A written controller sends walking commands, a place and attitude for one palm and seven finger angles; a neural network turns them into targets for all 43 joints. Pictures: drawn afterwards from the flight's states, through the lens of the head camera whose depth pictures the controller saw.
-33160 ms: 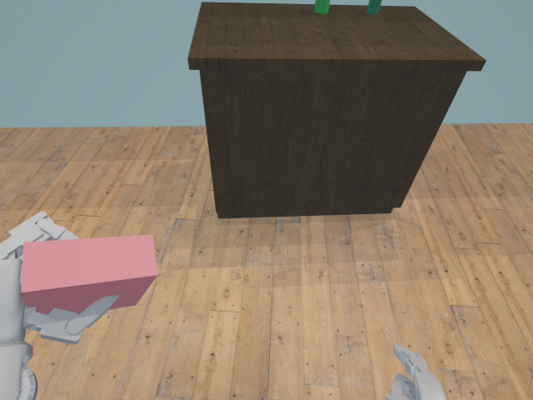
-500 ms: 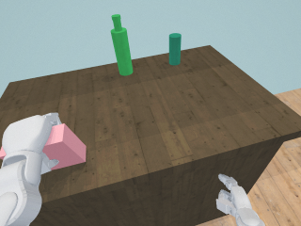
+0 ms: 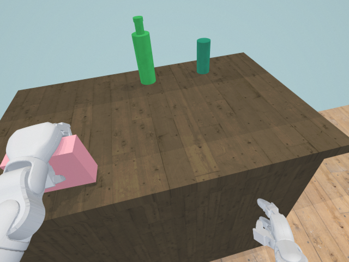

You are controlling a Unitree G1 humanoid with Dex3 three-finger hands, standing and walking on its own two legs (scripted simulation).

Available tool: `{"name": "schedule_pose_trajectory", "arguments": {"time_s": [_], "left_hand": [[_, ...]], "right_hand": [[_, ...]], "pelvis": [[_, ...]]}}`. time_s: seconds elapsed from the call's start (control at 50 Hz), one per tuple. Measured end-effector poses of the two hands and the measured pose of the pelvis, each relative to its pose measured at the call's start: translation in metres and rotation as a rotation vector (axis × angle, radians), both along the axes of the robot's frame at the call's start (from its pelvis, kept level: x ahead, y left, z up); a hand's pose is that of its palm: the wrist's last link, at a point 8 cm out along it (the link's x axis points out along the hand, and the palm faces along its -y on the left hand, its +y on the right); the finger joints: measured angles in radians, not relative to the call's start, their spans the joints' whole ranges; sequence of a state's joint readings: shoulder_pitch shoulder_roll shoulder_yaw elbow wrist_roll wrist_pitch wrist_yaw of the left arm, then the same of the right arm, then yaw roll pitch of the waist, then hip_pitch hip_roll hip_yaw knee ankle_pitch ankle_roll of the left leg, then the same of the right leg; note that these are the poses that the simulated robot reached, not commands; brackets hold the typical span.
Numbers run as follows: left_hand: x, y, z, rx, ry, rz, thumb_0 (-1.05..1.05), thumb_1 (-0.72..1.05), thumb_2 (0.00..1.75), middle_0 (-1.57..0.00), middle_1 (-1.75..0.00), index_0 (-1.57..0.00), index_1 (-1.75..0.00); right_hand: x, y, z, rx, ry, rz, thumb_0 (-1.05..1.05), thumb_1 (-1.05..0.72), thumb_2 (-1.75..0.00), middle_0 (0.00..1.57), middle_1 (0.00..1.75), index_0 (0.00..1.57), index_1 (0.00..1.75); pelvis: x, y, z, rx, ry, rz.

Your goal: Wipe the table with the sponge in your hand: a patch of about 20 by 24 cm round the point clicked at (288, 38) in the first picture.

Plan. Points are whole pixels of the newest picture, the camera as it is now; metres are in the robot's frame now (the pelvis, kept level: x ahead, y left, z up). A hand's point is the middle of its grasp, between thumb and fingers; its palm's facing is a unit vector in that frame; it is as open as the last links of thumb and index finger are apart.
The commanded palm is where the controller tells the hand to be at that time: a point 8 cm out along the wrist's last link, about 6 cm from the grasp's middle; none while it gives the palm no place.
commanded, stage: lift the sponge slowly off the table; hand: left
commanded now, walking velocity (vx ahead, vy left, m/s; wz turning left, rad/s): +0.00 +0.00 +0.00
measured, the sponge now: (59, 170) +0.24 +0.31 +0.11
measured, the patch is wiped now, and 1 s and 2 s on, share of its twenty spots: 1.00 1.00 1.00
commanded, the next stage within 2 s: bring the sponge back beside the body in 1.26 s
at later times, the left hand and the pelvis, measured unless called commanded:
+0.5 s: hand (49, 141) +0.26 +0.31 +0.19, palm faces +0.10 -0.05 -0.99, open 8.8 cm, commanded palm +0.22 +0.30 +0.26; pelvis -0.01 +0.00 +0.00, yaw +0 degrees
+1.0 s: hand (52, 124) +0.27 +0.29 +0.23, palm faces +0.21 -0.06 -0.98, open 8.8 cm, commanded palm +0.22 +0.29 +0.30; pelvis -0.01 +0.00 +0.00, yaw +0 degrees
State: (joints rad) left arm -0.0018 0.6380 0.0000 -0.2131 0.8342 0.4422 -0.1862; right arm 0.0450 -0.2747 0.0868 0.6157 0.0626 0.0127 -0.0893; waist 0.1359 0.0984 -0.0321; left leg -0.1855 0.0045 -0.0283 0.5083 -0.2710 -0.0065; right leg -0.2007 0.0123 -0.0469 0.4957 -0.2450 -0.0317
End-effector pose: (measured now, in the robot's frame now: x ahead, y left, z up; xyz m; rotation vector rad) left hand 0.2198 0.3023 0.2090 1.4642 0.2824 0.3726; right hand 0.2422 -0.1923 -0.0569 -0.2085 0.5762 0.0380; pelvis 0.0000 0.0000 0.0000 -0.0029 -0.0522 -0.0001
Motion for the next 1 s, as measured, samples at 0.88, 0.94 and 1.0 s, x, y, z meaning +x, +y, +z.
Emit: {"name": "schedule_pose_trajectory", "arguments": {"time_s": [0.88,0.94,1.0], "left_hand": [[0.016,-0.008,0.059,-0.002,-0.128,-0.006,-0.02,-0.44,1.1,-0.83,-1.44,-0.88,-1.45],[0.018,-0.014,0.062,0.002,-0.134,-0.024,-0.02,-0.44,1.1,-0.83,-1.44,-0.88,-1.45],[0.019,-0.019,0.067,0.011,-0.142,-0.037,-0.02,-0.44,1.1,-0.83,-1.44,-0.88,-1.45]], "right_hand": [[0.0,0.012,-0.001,0.032,0.001,0.009,0.01,-0.9,-0.9,0.2,0.3,0.19,0.3],[0.0,0.012,-0.001,0.035,-0.001,0.01,0.01,-0.9,-0.9,0.2,0.3,0.19,0.3],[-0.001,0.011,-0.001,0.041,-0.002,0.01,0.01,-0.9,-0.9,0.2,0.3,0.19,0.3]], "pelvis": [[-0.009,0.004,0.003,0.008,0.0,0.005],[-0.009,0.003,0.003,0.009,0.002,0.004],[-0.009,0.002,0.002,0.01,0.003,-0.001]]}}
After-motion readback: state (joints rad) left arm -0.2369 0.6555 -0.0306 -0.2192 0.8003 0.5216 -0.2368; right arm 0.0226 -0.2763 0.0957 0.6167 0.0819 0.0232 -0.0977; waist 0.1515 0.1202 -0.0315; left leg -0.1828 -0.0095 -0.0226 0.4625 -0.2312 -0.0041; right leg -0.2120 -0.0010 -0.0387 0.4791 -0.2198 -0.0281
